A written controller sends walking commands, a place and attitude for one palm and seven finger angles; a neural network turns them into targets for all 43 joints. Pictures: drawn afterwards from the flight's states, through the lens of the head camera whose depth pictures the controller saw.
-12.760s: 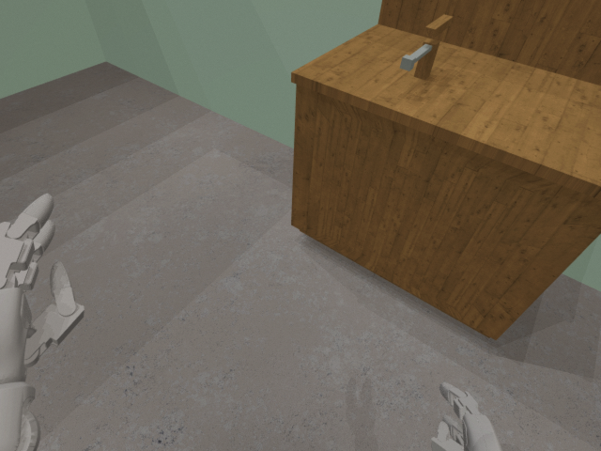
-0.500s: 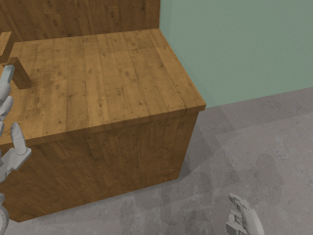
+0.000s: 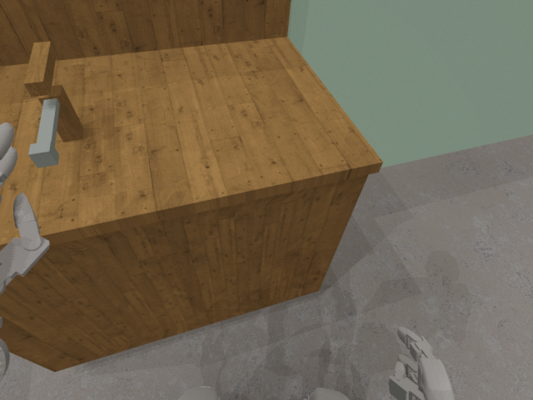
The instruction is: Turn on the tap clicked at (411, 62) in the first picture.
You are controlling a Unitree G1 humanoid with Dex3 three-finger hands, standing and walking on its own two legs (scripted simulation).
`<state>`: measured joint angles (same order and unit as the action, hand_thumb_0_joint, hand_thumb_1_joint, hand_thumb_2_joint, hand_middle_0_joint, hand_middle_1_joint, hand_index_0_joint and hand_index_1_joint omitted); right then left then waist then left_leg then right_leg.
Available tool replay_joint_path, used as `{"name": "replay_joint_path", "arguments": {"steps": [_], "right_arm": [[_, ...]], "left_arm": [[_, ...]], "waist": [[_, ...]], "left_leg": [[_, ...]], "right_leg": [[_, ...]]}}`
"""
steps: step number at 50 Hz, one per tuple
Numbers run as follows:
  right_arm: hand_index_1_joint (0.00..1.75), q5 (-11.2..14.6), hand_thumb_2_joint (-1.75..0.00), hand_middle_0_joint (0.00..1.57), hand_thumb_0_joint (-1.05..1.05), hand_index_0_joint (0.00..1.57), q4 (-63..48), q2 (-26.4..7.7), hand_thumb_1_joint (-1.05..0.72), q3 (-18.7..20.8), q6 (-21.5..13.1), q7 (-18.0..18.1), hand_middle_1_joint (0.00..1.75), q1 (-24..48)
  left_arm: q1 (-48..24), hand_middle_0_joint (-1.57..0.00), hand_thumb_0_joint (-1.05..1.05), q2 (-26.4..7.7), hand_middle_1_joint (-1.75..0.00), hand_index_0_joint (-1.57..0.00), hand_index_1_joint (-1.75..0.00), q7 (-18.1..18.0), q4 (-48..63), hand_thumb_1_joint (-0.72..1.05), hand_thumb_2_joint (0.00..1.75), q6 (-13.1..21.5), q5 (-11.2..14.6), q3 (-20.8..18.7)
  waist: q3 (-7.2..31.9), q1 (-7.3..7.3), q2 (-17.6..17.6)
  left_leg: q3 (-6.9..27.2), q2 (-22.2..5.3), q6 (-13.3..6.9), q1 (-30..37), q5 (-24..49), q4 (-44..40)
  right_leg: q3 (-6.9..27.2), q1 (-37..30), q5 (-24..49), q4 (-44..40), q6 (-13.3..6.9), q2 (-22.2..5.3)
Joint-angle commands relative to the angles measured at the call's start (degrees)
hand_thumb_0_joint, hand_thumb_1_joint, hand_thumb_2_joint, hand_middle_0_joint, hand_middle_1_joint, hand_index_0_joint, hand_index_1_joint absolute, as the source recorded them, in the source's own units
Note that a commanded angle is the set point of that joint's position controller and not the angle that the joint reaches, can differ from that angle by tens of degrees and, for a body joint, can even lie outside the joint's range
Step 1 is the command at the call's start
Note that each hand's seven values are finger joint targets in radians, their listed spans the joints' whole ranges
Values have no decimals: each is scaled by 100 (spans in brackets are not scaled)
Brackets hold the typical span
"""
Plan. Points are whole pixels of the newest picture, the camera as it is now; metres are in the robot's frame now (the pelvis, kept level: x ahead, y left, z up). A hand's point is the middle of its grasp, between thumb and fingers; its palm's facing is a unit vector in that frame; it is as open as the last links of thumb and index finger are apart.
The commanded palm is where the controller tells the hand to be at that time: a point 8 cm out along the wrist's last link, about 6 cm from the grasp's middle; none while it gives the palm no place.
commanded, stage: shuffle to correct the standing spot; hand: left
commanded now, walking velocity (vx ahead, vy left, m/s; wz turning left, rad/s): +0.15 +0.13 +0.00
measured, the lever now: (44, 154) +0.42 +0.37 +0.11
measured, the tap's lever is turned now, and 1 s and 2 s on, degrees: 0 0 0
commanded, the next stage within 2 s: come to a stop and stand still in 0.66 s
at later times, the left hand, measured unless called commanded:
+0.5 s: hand out of the picture +0.25 +0.34 +0.21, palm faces +0.38 -0.84 -0.39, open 7.4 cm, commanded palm +0.19 +0.38 +0.20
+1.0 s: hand (10, 152) +0.34 +0.33 +0.20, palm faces +0.36 -0.84 -0.41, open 7.4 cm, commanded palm +0.27 +0.37 +0.20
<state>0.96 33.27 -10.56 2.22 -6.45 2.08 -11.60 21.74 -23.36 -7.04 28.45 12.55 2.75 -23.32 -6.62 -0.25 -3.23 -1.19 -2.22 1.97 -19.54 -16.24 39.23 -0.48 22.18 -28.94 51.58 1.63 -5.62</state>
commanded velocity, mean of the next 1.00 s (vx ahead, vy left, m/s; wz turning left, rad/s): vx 0.09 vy -0.01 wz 0.00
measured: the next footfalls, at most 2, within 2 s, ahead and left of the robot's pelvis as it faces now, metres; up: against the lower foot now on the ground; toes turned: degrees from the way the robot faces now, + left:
right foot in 0.06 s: +0.07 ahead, -0.10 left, +0.00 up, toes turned -3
right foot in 0.66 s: +0.12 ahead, +0.00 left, +0.00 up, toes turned -3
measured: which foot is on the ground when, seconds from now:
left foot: down 0.00-1.00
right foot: up 0.00-0.04, down 0.06-0.28, up 0.30-0.64, down 0.66-1.00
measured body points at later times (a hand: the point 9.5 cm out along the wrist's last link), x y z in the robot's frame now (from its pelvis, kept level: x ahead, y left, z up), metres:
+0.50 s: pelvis +0.03 +0.11 +0.02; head +0.05 +0.12 +0.47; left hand +0.22 +0.38 +0.23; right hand +0.20 -0.11 -0.05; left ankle +0.07 +0.18 -0.71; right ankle +0.04 +0.00 -0.66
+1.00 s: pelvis +0.11 +0.09 +0.02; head +0.13 +0.11 +0.46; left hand +0.31 +0.37 +0.22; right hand +0.26 -0.14 -0.06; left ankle +0.07 +0.19 -0.71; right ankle +0.08 +0.00 -0.71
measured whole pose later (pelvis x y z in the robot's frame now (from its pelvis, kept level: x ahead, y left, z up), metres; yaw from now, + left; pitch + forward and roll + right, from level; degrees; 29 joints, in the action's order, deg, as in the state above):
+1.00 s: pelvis +0.11 +0.09 +0.02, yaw -1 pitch +0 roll +0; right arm 0.0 32.3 -10.0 -0.5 -4.2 1.5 -12.2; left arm 25.6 -24.1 -8.7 31.4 9.8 3.0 -22.5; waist -3.4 -1.8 -2.2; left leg -3.8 0.7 -1.5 -11.4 -20.0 31.9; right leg -3.4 13.3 -18.7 34.1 -1.8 0.8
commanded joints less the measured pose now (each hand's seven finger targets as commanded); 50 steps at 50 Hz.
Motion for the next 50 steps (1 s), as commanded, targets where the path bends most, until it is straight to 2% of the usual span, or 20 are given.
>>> {"name": "replay_joint_path", "arguments": {"steps": [1, 2, 3, 4, 7, 10, 12, 13, 14, 15, 18, 22, 31, 37, 40, 43, 44, 45, 47, 50], "right_arm": [[30, 21, -90, 20, 0, 20, -831, -836, -90, 145, -429, -141, 30, 412], [30, 8, -90, 20, 0, 20, -827, -777, -90, 98, -406, -147, 30, 423], [30, -4, -90, 20, 0, 20, -880, -626, -90, 80, -324, -169, 30, 441], [30, -30, -90, 20, 0, 20, -814, -806, -90, 127, -325, -167, 30, 421], [30, -17, -90, 20, 0, 20, -548, -838, -90, 108, -224, -170, 30, 298], [30, -44, -90, 20, 0, 20, -491, -597, -90, 38, -229, -64, 30, 333], [30, -7, -90, 20, 0, 20, -572, -718, -90, 133, -361, 51, 30, 290], [30, -29, -90, 20, 0, 20, -588, -916, -90, 184, -421, 59, 30, 205], [30, 12, -90, 20, 0, 20, -693, -913, -90, 205, -452, 25, 30, 177], [30, -38, -90, 20, 0, 20, -593, -814, -90, 183, -508, -3, 30, 211], [30, -48, -90, 20, 0, 20, -577, -751, -90, 168, -551, -68, 30, 376], [30, -42, -90, 20, 0, 20, -624, -789, -90, 90, -507, -90, 30, 303], [30, -69, -90, 20, 0, 20, -824, -816, -90, -74, -141, 143, 30, 391], [30, -14, -90, 20, 0, 20, -849, -770, -90, -24, -18, 118, 30, 482], [30, -48, -90, 20, 0, 20, -758, -661, -90, -128, -27, 112, 30, 496], [30, -67, -90, 20, 0, 20, -814, -712, -90, -116, -29, 135, 30, 523], [30, -112, -90, 20, 0, 20, -826, -650, -90, -120, -50, 83, 30, 430], [30, -199, -90, 20, 0, 20, -840, -613, -90, -101, -77, 25, 30, 460], [30, -136, -90, 20, 0, 20, -922, -639, -90, -25, -103, -24, 30, 393], [30, -36, -90, 20, 0, 20, -1011, -756, -90, -32, -70, -21, 30, 358]], "left_arm": [[359, -20, 0, -816, -30, -20, -30, -108, 1501, 90, 90, 522, -4, -739], [562, -20, 0, -912, -30, -20, -30, -116, 1332, 90, 90, 493, -10, -801], [496, -20, 0, -1070, -30, -20, -30, -136, 1228, 90, 90, 459, -49, -833], [334, -20, 0, -1031, -30, -20, -30, -131, 1024, 90, 90, 391, 59, -887], [225, -20, 0, -932, -30, -20, -30, -95, 806, 90, 90, 382, 21, -813], [-110, -20, 0, -712, -30, -20, -30, -116, 653, 90, 90, 381, -87, -540], [-619, -20, 0, -630, -30, -20, -30, -57, 1142, 90, 90, 402, -42, -266], [-717, -20, 0, -719, -30, -20, -30, -72, 1414, 90, 90, 463, -98, -320], [-918, -20, 0, -724, -30, -20, -30, -97, 1592, 90, 90, 479, -129, -292], [-751, -20, 0, -949, -30, -20, -30, -83, 1284, 90, 90, 473, -157, -485], [-466, -20, 0, -903, -30, -20, -30, -83, 1798, 90, 90, 483, -174, -482], [252, -20, 0, -800, -30, -20, -30, -91, 1594, 90, 90, 360, -99, -571], [-149, -20, 0, -670, -30, -20, -30, -125, 850, 90, 90, -111, -47, -304], [-341, -20, 0, -734, -30, -20, -30, -201, 1199, 90, 90, -195, 21, -208], [-729, -20, 0, -879, -30, -20, -30, -333, 1585, 90, 90, 11, -1, -294], [-237, -20, 0, -1008, -30, -20, -30, -351, 1770, 90, 90, 85, 23, -506], [-230, -20, 0, -1024, -30, -20, -30, -318, 1837, 90, 90, 157, 20, -498], [-66, -20, 0, -1018, -30, -20, -30, -248, 1647, 90, 90, 168, -22, -519], [368, -20, 0, -918, -30, -20, -30, -243, 1594, 90, 90, 131, 0, -592], [761, -20, 0, -854, -30, -20, -30, -224, 1455, 90, 90, 94, 57, -675]], "waist": [[1265, 189, 1611], [1289, 195, 881], [1164, 170, -784], [899, 252, -1160], [592, 79, -793], [857, 44, -861], [828, -104, 567], [1078, -46, 1784], [1108, -50, 2258], [1122, -84, 1826], [1151, 11, 1167], [1136, 55, 1425], [1115, 2, 946], [1023, 92, -543], [955, 64, 243], [1373, 17, 1812], [1392, -28, 2100], [1291, 25, 1816], [1326, 41, 1340], [1693, 54, 966]], "left_leg": [[580, -677, -898, -460, -79, -1068], [82, -258, -583, -870, -533, -304], [-295, 377, -272, -1959, -1162, 1282], [163, 216, -143, -2065, -1076, 2291], [449, -270, -108, -1750, -732, 2098], [-408, 92, -238, 475, -173, -200], [-392, 214, -232, 1466, -142, -1261], [1166, -678, -664, 1910, -300, -1823], [2395, -1394, -1194, 1818, 218, -2386], [2844, -1568, -1365, 1573, -215, -2634], [2143, -1436, -1480, 1282, 52, -2330], [1228, -1171, -1140, 861, 207, -2441], [796, -1014, -506, 213, -684, -2023], [-154, -20, -204, -467, -510, 246], [-155, -54, -152, -126, -366, -327], [1022, -680, -349, 1639, 3644, -1330], [1659, -1006, -460, 2051, 5092, -1524], [1698, -1194, -406, 2177, 5545, -1637], [879, -968, -236, 2380, 5557, -1148], [204, -506, 176, 895, 4823, -449]], "right_leg": [[-424, -1367, 639, -1633, -142, 418], [103, -1902, 911, -2604, -256, 80], [2356, -2277, 462, -3481, -827, -1223], [3240, -1639, -156, -3905, -1155, -1819], [2052, -1185, 922, -3389, -1205, -1502], [503, -175, 675, -2905, -711, -727], [68, 279, -14, -1770, -430, -193], [-332, 861, -41, -420, -170, 362], [-396, 1254, -590, 936, -89, 709], [-72, 1415, -406, 1659, -169, 543], [144, 1435, 399, 1725, -186, 151], [-280, 731, 828, 345, -194, 306], [-558, -1299, 1128, -2665, -316, 660], [1921, -1379, 723, -3276, -1307, -815], [1285, -1451, 2621, -2638, -1291, -971], [-217, -619, 3120, -1106, -315, 351], [-195, -107, 1700, -700, -220, 583], [-101, 99, 527, -691, -230, 610], [-234, -82, 902, -1722, -310, 605], [-280, -2188, 3929, -2738, -449, 555]]}}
